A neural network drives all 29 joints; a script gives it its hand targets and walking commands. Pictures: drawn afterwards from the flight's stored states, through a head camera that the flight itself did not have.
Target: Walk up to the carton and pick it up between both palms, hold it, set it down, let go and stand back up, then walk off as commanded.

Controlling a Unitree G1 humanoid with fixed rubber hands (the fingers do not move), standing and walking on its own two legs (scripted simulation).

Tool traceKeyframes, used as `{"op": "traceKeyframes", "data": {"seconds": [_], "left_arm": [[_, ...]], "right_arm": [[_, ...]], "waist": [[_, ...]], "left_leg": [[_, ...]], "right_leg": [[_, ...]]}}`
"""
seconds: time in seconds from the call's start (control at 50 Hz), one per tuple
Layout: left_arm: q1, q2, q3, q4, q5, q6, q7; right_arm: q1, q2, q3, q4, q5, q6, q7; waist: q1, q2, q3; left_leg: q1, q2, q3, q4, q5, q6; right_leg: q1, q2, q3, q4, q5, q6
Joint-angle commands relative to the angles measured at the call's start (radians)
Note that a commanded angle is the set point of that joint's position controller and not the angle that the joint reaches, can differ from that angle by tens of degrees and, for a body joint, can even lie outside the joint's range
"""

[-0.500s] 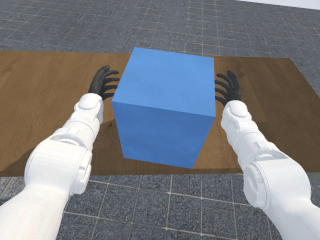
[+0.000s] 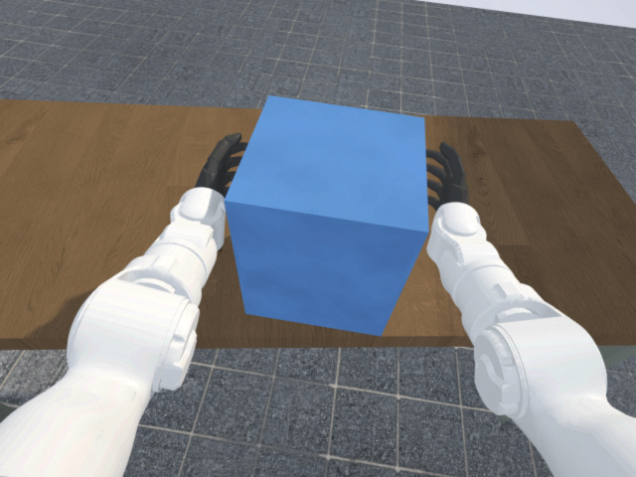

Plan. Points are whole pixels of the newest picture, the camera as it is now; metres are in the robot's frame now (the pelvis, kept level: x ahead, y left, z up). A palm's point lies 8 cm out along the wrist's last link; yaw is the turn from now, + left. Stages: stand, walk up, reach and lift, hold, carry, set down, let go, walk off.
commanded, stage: reach and lift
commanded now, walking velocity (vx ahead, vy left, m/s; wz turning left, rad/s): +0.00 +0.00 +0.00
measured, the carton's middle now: (328, 223) +0.46 -0.05 +0.05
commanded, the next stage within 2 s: none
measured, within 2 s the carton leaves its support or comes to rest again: leaves its support in 1.66 s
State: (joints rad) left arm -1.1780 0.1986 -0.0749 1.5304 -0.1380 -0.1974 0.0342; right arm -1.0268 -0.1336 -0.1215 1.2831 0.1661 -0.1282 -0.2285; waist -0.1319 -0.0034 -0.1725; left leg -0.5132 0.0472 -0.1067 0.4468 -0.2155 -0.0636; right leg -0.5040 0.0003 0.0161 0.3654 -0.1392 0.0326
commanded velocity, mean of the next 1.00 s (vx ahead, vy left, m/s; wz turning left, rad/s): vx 0.00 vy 0.00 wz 0.00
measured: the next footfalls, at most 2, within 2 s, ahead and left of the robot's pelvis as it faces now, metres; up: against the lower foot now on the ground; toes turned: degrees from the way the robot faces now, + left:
none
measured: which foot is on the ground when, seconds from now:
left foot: down 0.00-1.00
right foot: down 0.00-1.00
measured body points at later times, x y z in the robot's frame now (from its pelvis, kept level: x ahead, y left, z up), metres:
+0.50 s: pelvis +0.00 +0.00 +0.00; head +0.06 +0.02 +0.45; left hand +0.49 +0.10 +0.11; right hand +0.44 -0.21 +0.11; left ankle -0.01 +0.16 -0.74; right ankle +0.01 -0.14 -0.74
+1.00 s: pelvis +0.01 +0.00 +0.01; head +0.07 +0.02 +0.45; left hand +0.49 +0.10 +0.10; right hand +0.43 -0.21 +0.10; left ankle -0.01 +0.16 -0.74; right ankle +0.01 -0.14 -0.74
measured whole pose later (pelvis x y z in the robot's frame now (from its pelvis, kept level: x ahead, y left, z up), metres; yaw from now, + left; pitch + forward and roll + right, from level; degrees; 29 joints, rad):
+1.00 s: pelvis +0.01 +0.00 +0.01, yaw +0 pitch +12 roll -2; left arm -1.06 0.13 0.37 1.31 0.33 -0.16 -0.04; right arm -0.88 0.03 -0.60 1.02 -0.36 -0.17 -0.12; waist -0.13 -0.01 -0.10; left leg -0.40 0.05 -0.11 0.41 -0.22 -0.06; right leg -0.38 0.00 0.01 0.31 -0.13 0.03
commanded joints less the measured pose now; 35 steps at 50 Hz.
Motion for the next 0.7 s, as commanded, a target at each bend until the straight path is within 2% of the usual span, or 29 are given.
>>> {"op": "traceKeyframes", "data": {"seconds": [0.0, 0.16, 0.26, 0.3, 0.36, 0.42, 0.48, 0.56, 0.68], "left_arm": [[-0.496, -0.047, 0.079, -0.233, 0.015, -0.038, 0.012], [-0.492, -0.087, 0.126, -0.236, 0.059, -0.046, 0.001], [-0.484, -0.134, 0.187, -0.239, 0.126, -0.059, -0.026], [-0.476, -0.173, 0.228, -0.238, 0.173, -0.062, -0.044], [-0.473, -0.317, 0.312, -0.237, 0.281, -0.074, -0.097], [-0.448, -0.611, 0.405, -0.228, 0.440, -0.094, -0.185], [-0.363, -0.636, 0.435, -0.184, 0.482, -0.090, -0.195], [-0.347, -0.620, 0.467, -0.201, 0.503, -0.068, -0.195], [-0.349, -0.620, 0.458, -0.261, 0.501, -0.034, -0.195]], "right_arm": [[-0.428, 0.048, -0.069, -0.169, -0.057, -0.031, 0.013], [-0.429, 0.092, -0.099, -0.172, -0.092, -0.039, 0.025], [-0.423, 0.159, -0.147, -0.174, -0.158, -0.054, 0.050], [-0.420, 0.208, -0.186, -0.179, -0.209, -0.066, 0.066], [-0.433, 0.384, -0.261, -0.195, -0.333, -0.086, 0.118], [-0.440, 0.724, -0.307, -0.249, -0.518, -0.119, 0.215], [-0.348, 0.738, -0.328, -0.222, -0.588, -0.122, 0.255], [-0.309, 0.713, -0.326, -0.238, -0.614, -0.113, 0.280], [-0.287, 0.723, -0.312, -0.285, -0.612, -0.091, 0.280]], "waist": [[-0.092, 0.068, -0.630], [-0.084, 0.063, -0.600], [-0.078, 0.051, -0.577], [-0.079, 0.047, -0.565], [-0.076, 0.040, -0.541], [-0.071, 0.046, -0.530], [-0.081, 0.060, -0.467], [-0.065, 0.054, -0.360], [-0.060, 0.046, -0.332]], "left_leg": [[0.236, -0.063, 0.146, 0.081, 0.377, -0.027], [0.235, -0.064, 0.152, 0.069, 0.368, -0.021], [0.232, -0.068, 0.161, 0.046, 0.357, -0.013], [0.229, -0.069, 0.164, 0.028, 0.356, -0.009], [0.245, -0.073, 0.174, -0.011, 0.351, -0.001], [0.276, -0.082, 0.185, -0.056, 0.369, 0.007], [0.292, -0.080, 0.183, -0.077, 0.358, 0.007], [0.324, -0.075, 0.195, -0.107, 0.296, 0.004], [0.319, -0.077, 0.210, -0.147, 0.228, 0.012]], "right_leg": [[0.205, 0.036, -0.097, 0.056, 0.474, -0.015], [0.223, 0.028, -0.098, 0.044, 0.451, -0.016], [0.275, 0.014, -0.100, 0.035, 0.459, -0.011], [0.310, 0.009, -0.101, 0.032, 0.478, -0.009], [0.384, -0.004, -0.110, 0.020, 0.511, -0.008], [0.500, -0.013, -0.121, 0.018, 0.604, -0.004], [0.550, -0.007, -0.122, 0.031, 0.658, 0.007], [0.544, 0.001, -0.126, 0.007, 0.576, 0.011], [0.543, 0.001, -0.131, -0.018, 0.501, 0.013]]}}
